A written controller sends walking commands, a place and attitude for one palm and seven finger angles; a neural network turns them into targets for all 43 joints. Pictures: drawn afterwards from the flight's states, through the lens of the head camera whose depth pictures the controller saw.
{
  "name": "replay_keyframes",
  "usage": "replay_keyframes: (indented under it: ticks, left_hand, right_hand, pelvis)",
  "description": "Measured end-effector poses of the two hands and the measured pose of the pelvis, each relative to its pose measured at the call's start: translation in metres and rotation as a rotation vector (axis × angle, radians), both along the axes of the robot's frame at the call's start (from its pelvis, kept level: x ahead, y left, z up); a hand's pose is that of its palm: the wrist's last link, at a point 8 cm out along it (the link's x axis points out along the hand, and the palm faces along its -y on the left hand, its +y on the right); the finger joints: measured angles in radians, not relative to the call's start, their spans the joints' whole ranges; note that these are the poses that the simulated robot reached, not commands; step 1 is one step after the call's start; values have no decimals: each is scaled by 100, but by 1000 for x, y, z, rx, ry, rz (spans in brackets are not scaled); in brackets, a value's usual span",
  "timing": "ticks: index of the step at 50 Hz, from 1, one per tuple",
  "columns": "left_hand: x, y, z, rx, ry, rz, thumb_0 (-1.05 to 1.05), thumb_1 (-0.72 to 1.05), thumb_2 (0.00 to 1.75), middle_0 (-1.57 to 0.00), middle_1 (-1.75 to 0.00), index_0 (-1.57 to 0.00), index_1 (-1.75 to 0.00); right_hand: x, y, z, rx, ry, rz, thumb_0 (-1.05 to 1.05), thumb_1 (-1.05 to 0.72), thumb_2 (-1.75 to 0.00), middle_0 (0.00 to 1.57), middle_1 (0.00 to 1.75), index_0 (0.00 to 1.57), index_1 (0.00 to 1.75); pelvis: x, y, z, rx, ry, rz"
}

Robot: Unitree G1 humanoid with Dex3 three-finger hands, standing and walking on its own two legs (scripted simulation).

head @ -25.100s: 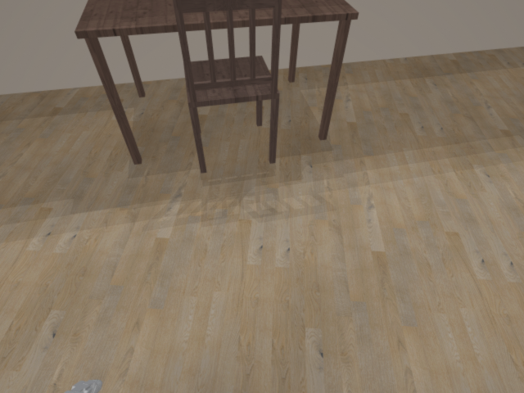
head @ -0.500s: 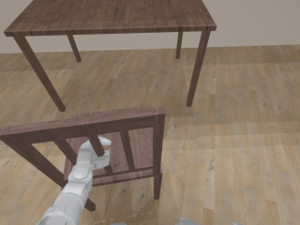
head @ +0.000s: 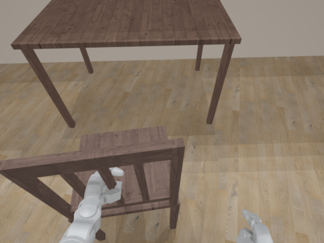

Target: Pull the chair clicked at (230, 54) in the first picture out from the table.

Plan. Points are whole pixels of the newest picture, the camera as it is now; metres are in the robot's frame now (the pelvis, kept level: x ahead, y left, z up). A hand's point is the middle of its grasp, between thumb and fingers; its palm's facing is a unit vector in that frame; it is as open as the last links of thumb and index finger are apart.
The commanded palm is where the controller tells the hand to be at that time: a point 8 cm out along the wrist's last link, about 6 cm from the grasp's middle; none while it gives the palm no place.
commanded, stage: stop walking, hand still on the chair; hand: left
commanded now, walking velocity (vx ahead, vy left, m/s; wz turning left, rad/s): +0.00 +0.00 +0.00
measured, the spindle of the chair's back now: (112, 186) +0.28 +0.17 -0.10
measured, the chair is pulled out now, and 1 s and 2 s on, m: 0.63 0.63 0.63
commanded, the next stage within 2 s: open the thumb and straighten the fingers in 0.14 s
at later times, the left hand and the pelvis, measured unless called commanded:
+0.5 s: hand (116, 188) +0.27 +0.15 -0.07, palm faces +0.06 -0.98 -0.19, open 8.4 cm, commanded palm +0.24 +0.20 -0.05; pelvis +0.01 +0.00 -0.02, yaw +1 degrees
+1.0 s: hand (112, 191) +0.26 +0.16 -0.08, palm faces +0.08 -0.98 -0.21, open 17.1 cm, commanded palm +0.25 +0.21 -0.06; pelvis +0.02 +0.00 -0.04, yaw +2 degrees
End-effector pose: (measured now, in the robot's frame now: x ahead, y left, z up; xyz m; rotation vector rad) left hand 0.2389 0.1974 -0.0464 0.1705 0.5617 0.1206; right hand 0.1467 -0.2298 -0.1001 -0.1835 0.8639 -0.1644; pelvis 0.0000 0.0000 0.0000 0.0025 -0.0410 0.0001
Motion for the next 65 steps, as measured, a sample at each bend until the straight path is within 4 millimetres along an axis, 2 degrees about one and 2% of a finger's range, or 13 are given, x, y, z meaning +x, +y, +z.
replay_keyframes:
  ticks: [6,13,18,22,28,32,36,45,49,58,65]
  left_hand:
    - [0,0,0,-2,4,9,7,65,79,-26,-122,-49,-144]
    - [0,0,0,-1,3,9,7,65,79,-26,-122,-49,-144]
    - [2,3,-3,-24,-19,9,5,60,76,-30,-128,-49,-144]
    - [6,4,-4,-6,-33,-17,3,42,67,-35,-133,-49,-144]
    - [9,10,-12,3,-1,4,2,-5,44,-41,-133,-47,-138]
    - [9,13,-12,8,4,12,1,-29,32,-39,-120,-42,-122]
    - [8,11,-10,7,-6,10,0,-43,25,-33,-99,-34,-100]
    - [4,15,-16,10,24,21,-1,-52,21,-14,-40,-14,-40]
    - [2,16,-14,11,15,21,-1,-53,20,-7,-21,-7,-20]
    - [-2,15,-19,-1,31,13,-1,-54,20,-2,-4,-1,-3]
    - [-24,13,-18,2,42,5,-1,-54,20,-3,-1,-1,-1]
  right_hand:
    - [3,-11,6,-26,-3,-11,1,-91,-90,20,30,20,30]
    - [-12,-19,3,-42,48,-36,1,-91,-90,20,30,20,30]
    - [-24,-25,-3,-7,51,-51,1,-91,-90,20,30,20,30]
    - [-29,-30,-11,-15,40,-51,1,-91,-90,20,30,20,30]
    - [-26,-30,-23,-28,34,-47,1,-91,-90,20,30,20,30]
    - [-17,-26,-29,-29,8,-40,1,-91,-90,20,30,20,30]
    - [-4,-20,-31,-23,-24,-23,1,-91,-90,20,30,20,30]
    - [22,-9,-29,-21,-85,19,1,-91,-90,20,30,20,30]
    - [29,-9,-29,-29,-98,32,1,-91,-90,20,30,20,30]
    - [27,-12,-29,-44,-86,28,1,-91,-90,20,30,20,30]
    - [23,-14,-29,-43,-91,-4,1,-91,-90,20,30,20,30]
  pelvis:
    - [3,-3,1,-2,1,1]
    - [4,-5,1,-5,4,5]
    - [4,-5,-7,-1,79,14]
    - [4,-4,-15,-1,127,11]
    - [7,0,-26,-1,180,9]
    - [10,2,-31,-3,199,11]
    - [14,4,-35,-4,210,17]
    - [18,4,-42,-9,226,26]
    - [19,4,-44,-13,230,32]
    - [20,3,-47,-15,242,33]
    - [22,3,-49,-17,250,28]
